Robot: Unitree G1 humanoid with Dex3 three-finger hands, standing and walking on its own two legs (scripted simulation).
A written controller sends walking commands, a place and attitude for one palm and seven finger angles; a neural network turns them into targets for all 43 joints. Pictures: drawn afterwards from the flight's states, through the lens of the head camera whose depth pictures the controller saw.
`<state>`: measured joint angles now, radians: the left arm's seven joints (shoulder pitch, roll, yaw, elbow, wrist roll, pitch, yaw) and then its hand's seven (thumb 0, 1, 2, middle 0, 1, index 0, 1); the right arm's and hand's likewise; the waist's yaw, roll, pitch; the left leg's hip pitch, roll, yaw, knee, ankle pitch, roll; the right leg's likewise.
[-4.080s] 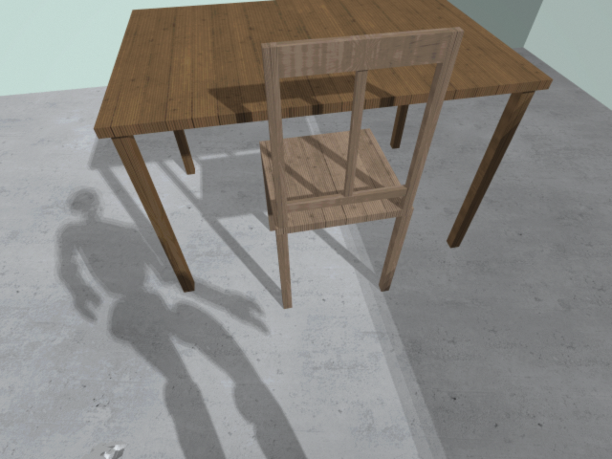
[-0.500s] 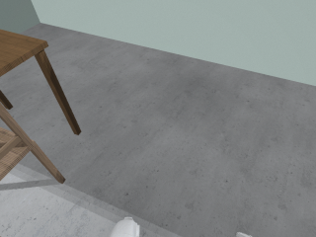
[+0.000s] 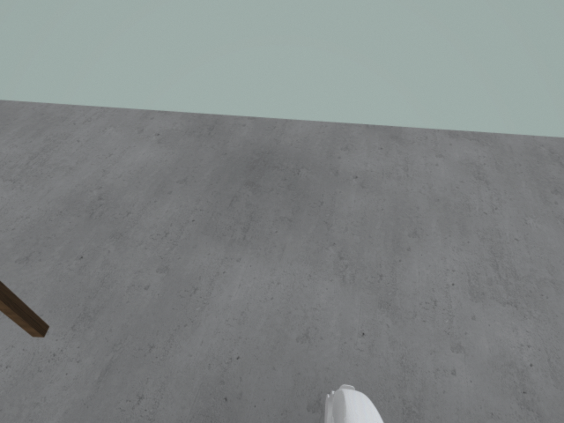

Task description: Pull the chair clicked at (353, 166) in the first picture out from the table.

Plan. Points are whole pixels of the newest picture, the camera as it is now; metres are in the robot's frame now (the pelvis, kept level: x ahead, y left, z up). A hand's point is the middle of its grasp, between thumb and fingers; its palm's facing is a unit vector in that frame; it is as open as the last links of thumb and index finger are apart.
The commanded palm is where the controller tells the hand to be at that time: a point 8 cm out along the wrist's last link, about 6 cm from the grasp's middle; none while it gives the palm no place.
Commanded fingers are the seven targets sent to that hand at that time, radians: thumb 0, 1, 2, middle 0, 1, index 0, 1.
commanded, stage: walk to a spot facing it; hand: left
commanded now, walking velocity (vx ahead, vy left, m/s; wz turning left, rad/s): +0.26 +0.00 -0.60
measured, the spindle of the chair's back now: out of the picture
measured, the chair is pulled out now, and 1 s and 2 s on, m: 0.00 0.00 0.00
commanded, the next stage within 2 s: turn to face it in 0.20 s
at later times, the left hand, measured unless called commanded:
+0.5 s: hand (243, 338) +0.30 +0.08 -0.16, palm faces -0.19 -0.96 -0.23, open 7.2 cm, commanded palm none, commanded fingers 0.00 0.90 0.90 -0.20 -0.30 -0.20 -0.30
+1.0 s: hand (181, 388) +0.21 +0.18 -0.18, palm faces +0.17 -0.96 -0.23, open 7.4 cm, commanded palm none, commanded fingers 0.00 0.90 0.90 -0.20 -0.30 -0.20 -0.30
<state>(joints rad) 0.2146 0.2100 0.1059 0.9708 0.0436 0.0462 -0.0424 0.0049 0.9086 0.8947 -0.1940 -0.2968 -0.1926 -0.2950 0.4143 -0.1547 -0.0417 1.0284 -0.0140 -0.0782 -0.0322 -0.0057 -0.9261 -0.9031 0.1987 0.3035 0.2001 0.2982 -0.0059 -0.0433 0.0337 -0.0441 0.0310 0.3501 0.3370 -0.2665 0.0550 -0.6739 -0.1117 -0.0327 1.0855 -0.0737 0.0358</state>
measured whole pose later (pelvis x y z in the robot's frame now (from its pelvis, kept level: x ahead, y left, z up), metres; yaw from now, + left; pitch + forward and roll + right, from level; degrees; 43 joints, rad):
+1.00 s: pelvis +0.20 -0.04 +0.00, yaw +6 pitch +0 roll -2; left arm 0.23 0.24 0.09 0.99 0.02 0.06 0.01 0.01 0.91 0.89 -0.20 -0.30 -0.20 -0.30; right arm 0.19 -0.18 -0.04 0.95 -0.02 0.02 -0.01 0.00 -0.91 -0.90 0.20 0.30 0.20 0.30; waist 0.01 -0.02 0.08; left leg -0.27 0.00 0.05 0.50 -0.23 0.05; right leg -0.48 -0.08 -0.03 1.09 -0.39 0.09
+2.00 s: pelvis +0.15 -0.03 +0.00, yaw +42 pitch +0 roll -3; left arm 0.16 0.28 0.08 0.91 0.03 0.06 0.01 0.01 0.91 0.89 -0.20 -0.30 -0.20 -0.30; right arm 0.17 -0.20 -0.04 0.90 -0.01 0.02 -0.01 0.00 -0.91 -0.90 0.20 0.30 0.20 0.30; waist 0.01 -0.04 0.08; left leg -0.24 -0.06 -0.02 0.45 -0.22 0.10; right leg -0.51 -0.10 0.00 1.13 -0.33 0.12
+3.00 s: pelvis +0.13 -0.03 -0.02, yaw +77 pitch +0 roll +0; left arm 0.28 0.29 0.07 0.94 0.02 0.07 0.02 0.01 0.90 0.89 -0.20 -0.30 -0.20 -0.30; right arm 0.07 -0.25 -0.05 0.87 -0.01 0.02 0.02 0.00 -0.91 -0.90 0.20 0.30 0.20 0.30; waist 0.04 -0.06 0.13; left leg -0.29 -0.02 0.05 0.64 -0.35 0.05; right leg -0.36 -0.14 -0.07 1.05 -0.56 0.09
